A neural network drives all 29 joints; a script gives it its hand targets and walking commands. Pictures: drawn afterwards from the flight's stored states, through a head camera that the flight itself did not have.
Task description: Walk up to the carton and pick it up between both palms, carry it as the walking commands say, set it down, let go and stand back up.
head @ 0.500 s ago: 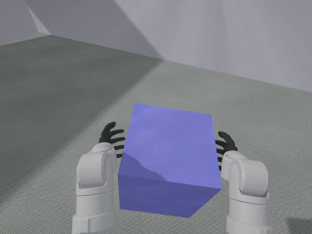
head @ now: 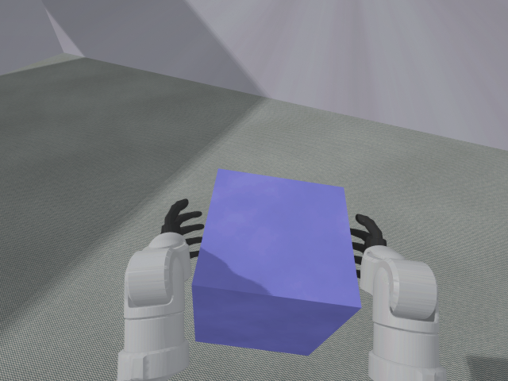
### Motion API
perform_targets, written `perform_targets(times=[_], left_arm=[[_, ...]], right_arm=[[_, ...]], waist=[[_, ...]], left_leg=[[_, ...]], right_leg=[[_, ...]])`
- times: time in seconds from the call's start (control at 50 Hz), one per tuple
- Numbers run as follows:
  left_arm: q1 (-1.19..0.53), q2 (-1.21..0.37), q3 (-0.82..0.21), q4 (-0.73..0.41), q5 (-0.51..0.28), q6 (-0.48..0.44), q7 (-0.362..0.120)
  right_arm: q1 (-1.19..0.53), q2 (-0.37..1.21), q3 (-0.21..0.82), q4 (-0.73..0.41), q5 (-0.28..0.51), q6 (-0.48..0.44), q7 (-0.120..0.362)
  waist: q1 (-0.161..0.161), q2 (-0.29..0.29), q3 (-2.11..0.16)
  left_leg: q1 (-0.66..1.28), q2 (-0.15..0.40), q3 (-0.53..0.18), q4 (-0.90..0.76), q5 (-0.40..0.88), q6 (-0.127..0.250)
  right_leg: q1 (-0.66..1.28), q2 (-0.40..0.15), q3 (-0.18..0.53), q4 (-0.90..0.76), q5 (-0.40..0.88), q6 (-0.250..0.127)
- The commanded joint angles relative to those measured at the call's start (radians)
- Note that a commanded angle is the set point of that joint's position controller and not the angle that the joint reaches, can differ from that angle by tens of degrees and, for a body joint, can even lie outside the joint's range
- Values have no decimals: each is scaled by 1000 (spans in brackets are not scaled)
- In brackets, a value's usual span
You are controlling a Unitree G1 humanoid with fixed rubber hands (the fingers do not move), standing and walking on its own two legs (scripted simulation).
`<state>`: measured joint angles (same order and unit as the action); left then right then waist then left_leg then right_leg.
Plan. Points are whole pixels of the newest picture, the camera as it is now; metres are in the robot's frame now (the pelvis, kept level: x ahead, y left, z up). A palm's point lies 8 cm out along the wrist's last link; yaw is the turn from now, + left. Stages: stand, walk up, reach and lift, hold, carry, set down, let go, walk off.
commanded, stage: carry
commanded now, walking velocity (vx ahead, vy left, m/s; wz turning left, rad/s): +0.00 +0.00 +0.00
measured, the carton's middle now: (266, 268) +0.31 +0.02 +0.02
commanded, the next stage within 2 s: none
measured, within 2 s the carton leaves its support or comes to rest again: neither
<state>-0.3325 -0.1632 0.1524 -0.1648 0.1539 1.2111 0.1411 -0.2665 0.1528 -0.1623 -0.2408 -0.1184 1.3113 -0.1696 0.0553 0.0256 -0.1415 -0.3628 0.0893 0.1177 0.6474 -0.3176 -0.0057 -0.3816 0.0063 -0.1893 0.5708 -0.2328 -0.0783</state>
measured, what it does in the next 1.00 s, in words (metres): steps on the spot: left foot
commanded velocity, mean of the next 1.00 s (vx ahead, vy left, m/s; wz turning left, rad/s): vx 0.00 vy -0.12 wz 0.36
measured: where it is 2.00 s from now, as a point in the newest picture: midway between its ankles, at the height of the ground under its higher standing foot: outside the picture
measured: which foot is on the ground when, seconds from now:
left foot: down 0.00-0.72, up 0.74-0.96, down 0.98-1.00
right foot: down 0.00-0.98, up 1.00-1.00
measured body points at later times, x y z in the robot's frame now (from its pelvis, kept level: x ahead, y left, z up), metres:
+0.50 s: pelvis +0.00 +0.00 +0.00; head -0.03 -0.01 +0.45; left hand +0.29 +0.16 +0.11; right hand +0.29 -0.14 +0.09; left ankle +0.01 +0.12 -0.73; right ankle +0.05 -0.07 -0.73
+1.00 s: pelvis +0.00 +0.02 -0.01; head -0.01 +0.04 +0.44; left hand +0.27 +0.22 +0.06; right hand +0.30 -0.08 +0.07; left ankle -0.01 +0.11 -0.73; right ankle +0.05 -0.07 -0.72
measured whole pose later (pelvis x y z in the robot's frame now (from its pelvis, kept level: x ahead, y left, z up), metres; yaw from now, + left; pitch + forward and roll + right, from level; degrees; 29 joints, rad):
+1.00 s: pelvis +0.00 +0.02 -0.01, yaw +6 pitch +1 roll -3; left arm -0.33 -0.16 0.14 -0.18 0.15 1.22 0.15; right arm -0.27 0.15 -0.16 -0.24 -0.11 1.30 -0.17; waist 0.06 0.00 -0.04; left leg -0.39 0.08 0.07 0.78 -0.42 0.02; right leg -0.40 -0.05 -0.28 0.71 -0.34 -0.03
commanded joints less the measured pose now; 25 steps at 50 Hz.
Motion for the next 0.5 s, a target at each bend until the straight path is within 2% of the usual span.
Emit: perform_targets(times=[0.0,0.4,0.48], left_arm=[[-424,-962,-685,-20,-469,32,-315],[-432,-965,-685,-35,-471,27,-313],[-420,-968,-695,-52,-473,36,-312]], right_arm=[[-645,907,719,-84,437,-69,328],[-645,913,720,-96,435,-71,325],[-662,908,733,-135,452,-62,323]], waist=[[-47,-31,-253],[-46,-37,-244],[-48,-6,-242]], left_leg=[[83,54,-130,-161,144,17],[84,54,-136,-160,144,20],[36,101,-182,-148,208,29]], right_leg=[[192,-181,212,-115,189,33],[188,-177,214,-118,185,33],[217,-160,154,-51,152,41]])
